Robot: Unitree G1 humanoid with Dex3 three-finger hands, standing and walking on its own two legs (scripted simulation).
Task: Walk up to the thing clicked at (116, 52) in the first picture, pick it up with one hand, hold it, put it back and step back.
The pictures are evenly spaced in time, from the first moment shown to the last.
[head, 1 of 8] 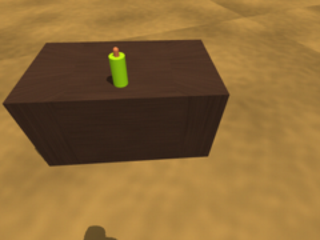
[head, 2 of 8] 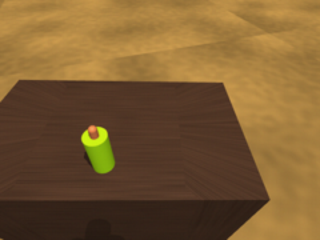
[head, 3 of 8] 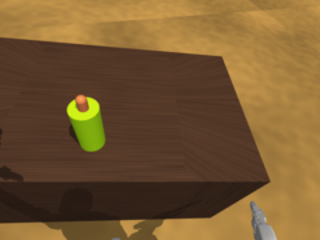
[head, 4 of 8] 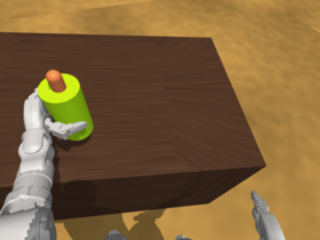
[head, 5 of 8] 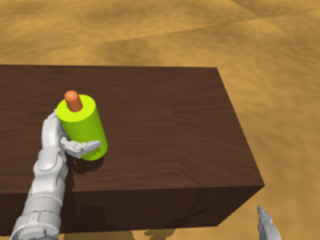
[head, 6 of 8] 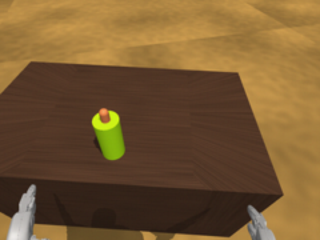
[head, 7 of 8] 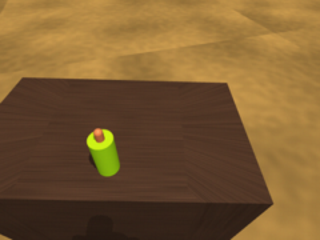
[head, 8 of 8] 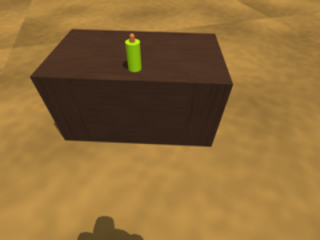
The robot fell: no
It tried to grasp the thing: yes
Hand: left
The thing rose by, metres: 0.24
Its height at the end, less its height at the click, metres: +0.00
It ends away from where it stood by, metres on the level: 0.02
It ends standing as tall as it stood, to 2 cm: yes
